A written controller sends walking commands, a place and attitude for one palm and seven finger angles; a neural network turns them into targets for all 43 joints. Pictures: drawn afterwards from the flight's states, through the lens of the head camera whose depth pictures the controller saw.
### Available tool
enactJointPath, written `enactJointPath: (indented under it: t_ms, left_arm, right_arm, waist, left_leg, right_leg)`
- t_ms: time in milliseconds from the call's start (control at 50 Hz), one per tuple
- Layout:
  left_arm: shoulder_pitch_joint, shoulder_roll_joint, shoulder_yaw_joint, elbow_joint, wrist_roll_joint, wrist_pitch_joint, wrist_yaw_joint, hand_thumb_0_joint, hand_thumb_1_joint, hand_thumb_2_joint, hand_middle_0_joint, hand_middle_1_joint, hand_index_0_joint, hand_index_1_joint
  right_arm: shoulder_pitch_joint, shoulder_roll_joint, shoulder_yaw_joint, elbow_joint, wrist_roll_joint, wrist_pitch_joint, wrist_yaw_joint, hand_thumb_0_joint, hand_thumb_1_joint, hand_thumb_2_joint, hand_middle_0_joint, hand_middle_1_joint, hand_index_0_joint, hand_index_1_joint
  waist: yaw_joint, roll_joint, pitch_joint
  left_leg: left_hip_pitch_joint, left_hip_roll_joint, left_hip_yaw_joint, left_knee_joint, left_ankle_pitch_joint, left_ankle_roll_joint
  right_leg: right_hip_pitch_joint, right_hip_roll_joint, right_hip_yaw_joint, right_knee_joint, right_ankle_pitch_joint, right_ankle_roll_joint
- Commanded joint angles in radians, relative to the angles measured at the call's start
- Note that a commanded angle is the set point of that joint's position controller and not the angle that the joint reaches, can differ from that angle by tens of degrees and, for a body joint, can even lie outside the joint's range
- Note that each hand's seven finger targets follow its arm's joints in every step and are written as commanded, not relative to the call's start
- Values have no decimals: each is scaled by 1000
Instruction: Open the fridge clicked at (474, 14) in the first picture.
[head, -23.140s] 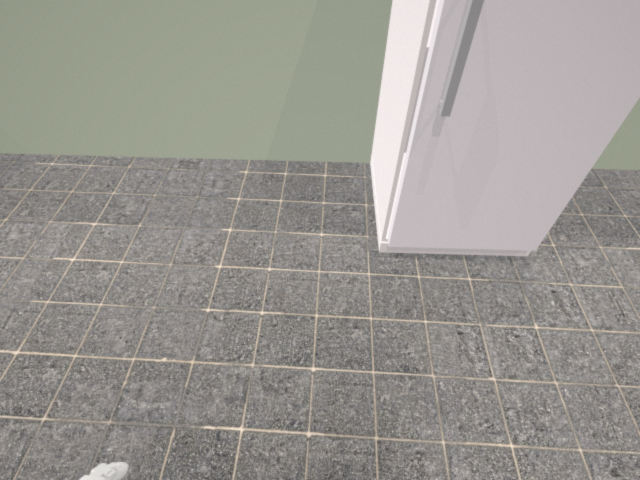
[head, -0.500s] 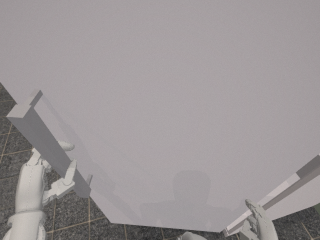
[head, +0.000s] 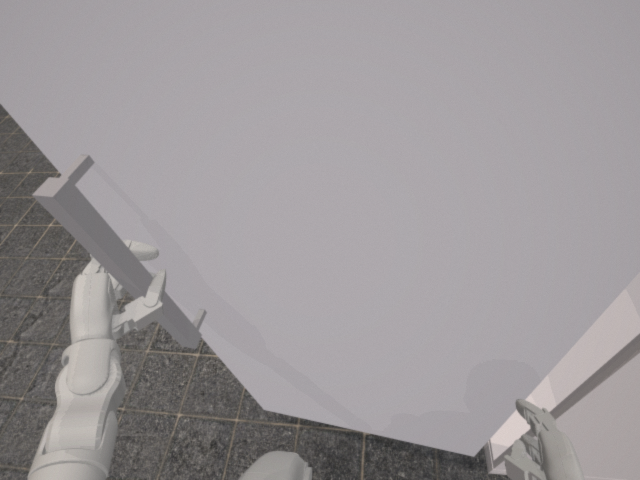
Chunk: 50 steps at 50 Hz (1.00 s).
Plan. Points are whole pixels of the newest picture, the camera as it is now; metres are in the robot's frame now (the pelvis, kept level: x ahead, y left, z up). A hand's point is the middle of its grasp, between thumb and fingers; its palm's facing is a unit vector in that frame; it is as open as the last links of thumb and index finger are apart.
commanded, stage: stop walking and hold the door back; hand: left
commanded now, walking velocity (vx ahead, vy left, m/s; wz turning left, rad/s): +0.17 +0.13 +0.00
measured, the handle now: (148, 270) +0.34 +0.25 +0.09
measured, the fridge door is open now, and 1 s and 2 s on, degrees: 82 80 75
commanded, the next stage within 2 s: loosen the grip on the handle in 1.20 s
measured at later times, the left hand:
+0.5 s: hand (161, 271) +0.34 +0.24 +0.09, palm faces +0.13 -0.94 -0.30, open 6.0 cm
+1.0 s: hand (153, 291) +0.31 +0.24 +0.09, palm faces +0.16 -0.95 -0.27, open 5.8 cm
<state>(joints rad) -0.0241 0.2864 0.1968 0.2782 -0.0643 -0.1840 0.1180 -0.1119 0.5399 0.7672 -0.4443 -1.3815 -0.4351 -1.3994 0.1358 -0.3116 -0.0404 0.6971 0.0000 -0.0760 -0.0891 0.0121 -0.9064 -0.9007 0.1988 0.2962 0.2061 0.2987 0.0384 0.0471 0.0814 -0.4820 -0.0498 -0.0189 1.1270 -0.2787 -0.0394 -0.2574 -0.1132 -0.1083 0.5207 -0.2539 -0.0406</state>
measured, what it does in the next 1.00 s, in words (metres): steps on the spot: left foot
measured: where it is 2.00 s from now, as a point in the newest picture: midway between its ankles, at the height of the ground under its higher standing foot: outside the picture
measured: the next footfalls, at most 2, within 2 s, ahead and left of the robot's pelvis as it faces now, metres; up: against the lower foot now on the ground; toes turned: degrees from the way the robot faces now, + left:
left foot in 0.34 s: -0.05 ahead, +0.14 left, +0.00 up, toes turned -3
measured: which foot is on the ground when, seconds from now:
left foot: up 0.00-0.32, down 0.34-1.00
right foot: down 0.00-1.00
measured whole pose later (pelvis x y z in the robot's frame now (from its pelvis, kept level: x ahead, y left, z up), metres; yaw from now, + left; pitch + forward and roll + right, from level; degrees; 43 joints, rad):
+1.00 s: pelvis -0.09 +0.04 +0.00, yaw -6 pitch -1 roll +0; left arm -0.37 0.36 0.20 0.59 -0.02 -0.17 0.04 -0.07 0.61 0.77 -0.46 -1.40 -0.42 -1.40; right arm 0.19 -0.26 0.01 0.67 0.03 -0.04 -0.11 0.01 -0.90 -0.90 0.20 0.30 0.21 0.30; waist 0.01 0.02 0.06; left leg -0.15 0.00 0.06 0.44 -0.27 0.03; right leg -0.26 0.00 -0.06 0.40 -0.13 -0.02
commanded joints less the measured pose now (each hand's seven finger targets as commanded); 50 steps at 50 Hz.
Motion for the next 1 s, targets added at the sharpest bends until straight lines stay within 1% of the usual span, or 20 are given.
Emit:
enactJointPath:
  t_ms: [0, 60, 200, 260, 300, 320, 340, 360, 400, 440, 480, 540, 560, 580, 620, 640, 700, 740, 880, 980]
  left_arm:
    - [-547, 322, 141, -115, 7, -78, 35, 0, 900, 900, -450, -1400, -450, -1400]
    - [-646, 365, 169, -90, 23, -80, 39, 0, 900, 900, -450, -1400, -450, -1400]
    - [-594, 458, 270, -59, 52, -54, 23, 0, 900, 900, -450, -1400, -450, -1400]
    - [-552, 404, 227, -102, 56, -49, 12, 0, 900, 900, -450, -1400, -450, -1400]
    - [-484, 411, 238, -123, 60, -50, -3, 0, 900, 900, -450, -1400, -450, -1400]
    - [-471, 369, 205, -148, 61, -49, -19, 0, 900, 900, -450, -1400, -450, -1400]
    - [-421, 324, 176, -143, 57, -48, -22, 0, 900, 900, -450, -1400, -450, -1400]
    - [-473, 449, 270, -128, 74, -51, -12, 0, 900, 900, -450, -1400, -450, -1400]
    - [-462, 433, 257, -117, 75, -45, -26, 0, 900, 900, -450, -1400, -450, -1400]
    - [-421, 350, 188, -207, 62, -38, -46, 0, 900, 900, -450, -1400, -450, -1400]
    - [-400, 331, 168, -261, 61, -34, -57, 0, 900, 900, -450, -1400, -450, -1400]
    - [-351, 365, 209, -318, 47, -34, -47, 0, 900, 900, -450, -1400, -450, -1400]
    - [-328, 359, 218, -317, 36, -28, -37, 0, 900, 900, -450, -1400, -450, -1400]
    - [-321, 365, 229, -320, 29, -31, -30, 0, 900, 900, -450, -1400, -450, -1400]
    - [-368, 400, 254, -259, 33, -36, -19, 0, 900, 900, -450, -1400, -450, -1400]
    - [-377, 406, 253, -230, 33, -33, -19, 0, 900, 900, -450, -1400, -450, -1400]
    - [-425, 345, 196, -177, 28, -32, -26, 0, 900, 900, -450, -1400, -450, -1400]
    - [-447, 375, 202, -188, 34, -36, -28, 0, 900, 900, -450, -1400, -450, -1400]
    - [-666, 364, 150, 99, 40, -20, -21, 0, 900, 900, -450, -1400, -450, -1400]
    - [-792, 399, 141, 259, 49, -26, -28, 0, 900, 900, -450, -1400, -450, -1400]
  right_arm:
    - [-43, -75, -27, -133, 5, -50, 9, 0, -900, -900, 200, 300, 200, 300]
    - [-27, -72, -22, -149, 7, -53, 8, 0, -900, -900, 200, 300, 200, 300]
    - [27, -79, -26, -184, 10, -42, 3, 0, -900, -900, 200, 300, 200, 300]
    - [58, -81, -26, -206, 17, -26, -1, 0, -900, -900, 200, 300, 200, 300]
    - [58, -102, -35, -216, 17, -14, -4, 0, -900, -900, 200, 300, 200, 300]
    - [49, -106, -35, -223, 19, -8, 0, 0, -900, -900, 200, 300, 200, 300]
    - [10, -83, -19, -220, 20, -9, 2, 0, -900, -900, 200, 300, 200, 300]
    - [3, -80, -16, -194, 9, -6, -3, 0, -900, -900, 200, 300, 200, 300]
    - [31, -77, -26, -183, 15, 4, 2, 0, -900, -900, 200, 300, 200, 300]
    - [34, -77, -22, -198, 21, 6, 8, 0, -900, -900, 200, 300, 200, 300]
    - [54, -79, -16, -200, 21, 8, 14, 0, -900, -900, 200, 300, 200, 300]
    - [82, -69, -19, -194, 28, -9, 8, 0, -900, -900, 200, 300, 200, 300]
    - [100, -74, -25, -191, 29, -11, 9, 0, -900, -900, 200, 300, 200, 300]
    - [92, -71, -26, -185, 31, -13, 7, 0, -900, -900, 200, 300, 200, 300]
    - [75, -54, -5, -151, 22, -12, -5, 0, -900, -900, 200, 300, 200, 300]
    - [67, -60, -4, -140, 21, -11, -15, 0, -900, -900, 200, 300, 200, 300]
    - [48, -70, -3, -150, 23, -14, -18, 0, -900, -900, 200, 300, 200, 300]
    - [25, -56, 7, -150, 22, -13, -23, 0, -900, -900, 200, 300, 200, 300]
    - [45, -78, 10, -125, 31, 2, -34, 0, -900, -900, 200, 300, 200, 300]
    - [66, -96, 3, -113, 38, 3, -40, 0, -900, -900, 200, 300, 200, 300]
  waist:
    - [-23, -246, -207]
    - [-14, -213, -268]
    - [-11, -175, -397]
    - [-48, -75, -403]
    - [-35, -16, -340]
    - [-24, 39, -318]
    - [-18, 203, -284]
    - [-14, 258, -224]
    - [-26, 109, -202]
    - [-31, 103, -225]
    - [-52, 125, -283]
    - [-71, 90, -325]
    - [-70, -14, -382]
    - [-67, -38, -398]
    - [-72, -16, -328]
    - [-70, 20, -275]
    - [-53, 5, -257]
    - [-49, 126, -289]
    - [-43, -10, -185]
    - [-38, -52, -202]
  left_leg:
    - [-52, 34, 36, -180, -8, 21]
    - [-1, 36, 77, -341, -45, 30]
    - [214, 11, 136, -643, -102, 63]
    - [374, 38, 113, -836, 51, 76]
    - [339, 150, 6, -936, 49, 110]
    - [332, 213, -56, -930, 105, 138]
    - [385, 278, -139, -925, 191, 172]
    - [396, 341, -199, -918, 328, 190]
    - [388, 344, -144, -834, 536, 183]
    - [464, 296, -39, -699, 775, 138]
    - [437, 252, -7, -567, 876, 74]
    - [270, 197, 4, -492, 819, -2]
    - [251, 176, 6, -460, 736, 0]
    - [272, 149, 9, -463, 586, 9]
    - [278, 147, -9, -624, 316, 29]
    - [287, 169, -29, -725, 312, 39]
    - [341, 214, -58, -751, 501, 65]
    - [406, 233, -50, -740, 631, 50]
    - [220, 176, -33, -810, 3, 81]
    - [271, 142, -20, -786, -40, 86]
  right_leg:
    - [202, -224, 348, -274, 60, 21]
    - [269, -233, 347, -294, 70, -5]
    - [305, -208, 329, -310, 42, -75]
    - [250, -103, 236, -228, -8, -27]
    - [229, -14, 198, -140, -36, 7]
    - [197, 42, 162, -75, -27, 24]
    - [68, 94, 93, 20, -30, 39]
    - [-31, 102, 55, 107, -79, 47]
    - [-22, 97, 58, 142, -77, 42]
    - [22, 112, 20, -6, 1, 32]
    - [164, 109, 17, -114, 220, 0]
    - [370, 36, 74, -41, 605, -63]
    - [406, -4, 151, -12, 670, -103]
    - [370, -37, 190, -29, 675, -116]
    - [268, -45, 191, -81, 492, -64]
    - [226, -14, 175, -79, 385, -27]
    - [200, 51, 133, -42, 335, 16]
    - [167, 47, 103, -33, 304, 30]
    - [151, 17, 193, -172, 24, 36]
    - [95, -11, 243, -262, -95, 33]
